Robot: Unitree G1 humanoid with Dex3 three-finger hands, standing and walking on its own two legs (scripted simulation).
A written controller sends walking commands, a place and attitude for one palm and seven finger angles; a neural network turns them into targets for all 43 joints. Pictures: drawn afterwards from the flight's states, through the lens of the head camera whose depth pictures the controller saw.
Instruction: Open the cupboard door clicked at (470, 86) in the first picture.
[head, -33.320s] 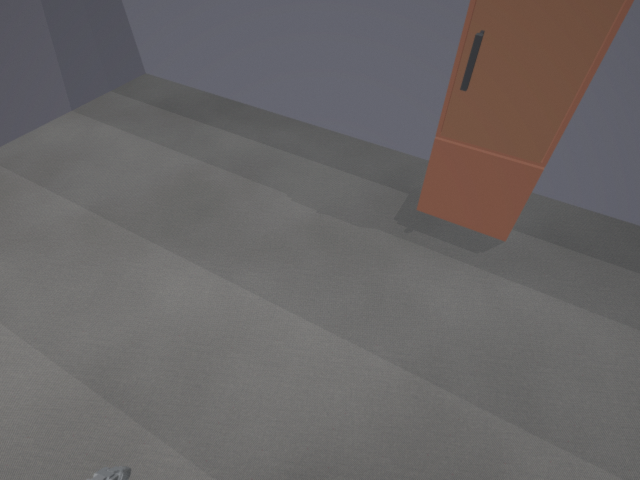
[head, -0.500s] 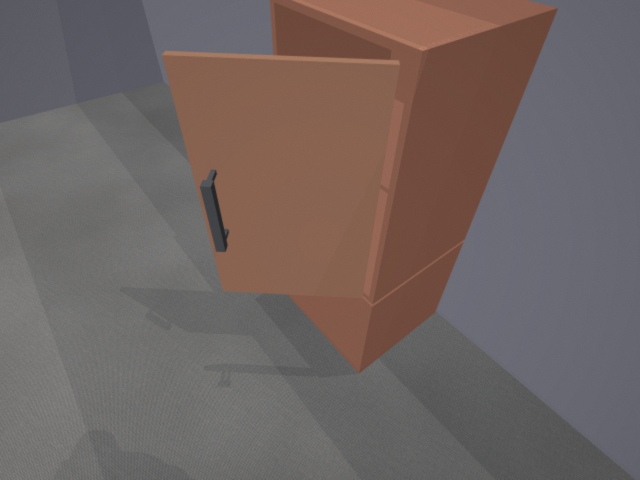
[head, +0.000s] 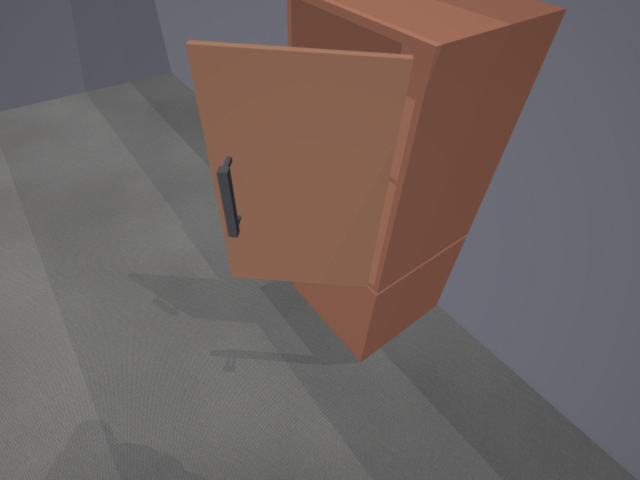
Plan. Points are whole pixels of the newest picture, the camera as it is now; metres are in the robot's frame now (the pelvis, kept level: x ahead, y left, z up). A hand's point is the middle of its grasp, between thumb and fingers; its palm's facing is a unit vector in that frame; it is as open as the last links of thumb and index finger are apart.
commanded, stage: shuffle to correct the standing spot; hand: left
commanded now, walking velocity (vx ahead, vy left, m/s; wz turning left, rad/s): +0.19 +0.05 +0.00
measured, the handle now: (231, 198) +0.65 +0.23 -0.05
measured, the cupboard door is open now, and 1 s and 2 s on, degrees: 49 49 49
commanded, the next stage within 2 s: come to a stop and stand still in 0.76 s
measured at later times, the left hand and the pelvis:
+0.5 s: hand out of the picture +0.03 +0.19 -0.17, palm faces +0.05 -0.98 -0.21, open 7.3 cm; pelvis +0.02 +0.01 +0.00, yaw -2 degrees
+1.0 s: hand out of the picture +0.12 +0.25 -0.18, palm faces +0.02 -0.99 -0.16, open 7.3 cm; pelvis +0.12 +0.08 +0.00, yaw -2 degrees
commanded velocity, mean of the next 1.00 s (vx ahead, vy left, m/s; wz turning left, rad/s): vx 0.13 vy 0.00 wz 0.00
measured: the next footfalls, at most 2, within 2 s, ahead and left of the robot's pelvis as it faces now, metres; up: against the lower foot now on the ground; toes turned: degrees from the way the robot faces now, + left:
right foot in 0.48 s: +0.05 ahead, -0.10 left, +0.00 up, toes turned -8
left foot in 0.82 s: +0.19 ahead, +0.18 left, +0.00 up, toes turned +7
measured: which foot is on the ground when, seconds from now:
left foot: down 0.00-0.48, up 0.50-0.80, down 0.82-1.00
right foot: down 0.00-0.20, up 0.22-0.46, down 0.48-0.82, up 0.84-1.00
